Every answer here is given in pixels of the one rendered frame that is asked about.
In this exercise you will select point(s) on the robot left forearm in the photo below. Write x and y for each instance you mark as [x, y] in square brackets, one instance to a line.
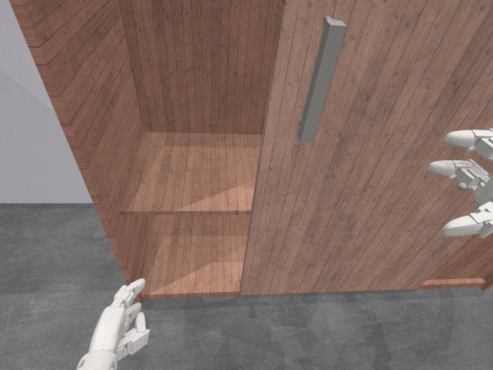
[98, 360]

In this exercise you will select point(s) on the right robot hand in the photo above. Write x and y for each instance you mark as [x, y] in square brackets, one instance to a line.
[476, 179]

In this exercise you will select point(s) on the left robot hand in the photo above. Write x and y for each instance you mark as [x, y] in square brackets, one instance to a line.
[114, 323]

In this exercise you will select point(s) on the handle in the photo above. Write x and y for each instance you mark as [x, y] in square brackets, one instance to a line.
[328, 52]

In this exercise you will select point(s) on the wardrobe door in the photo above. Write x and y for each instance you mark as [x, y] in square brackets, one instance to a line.
[474, 259]
[357, 209]

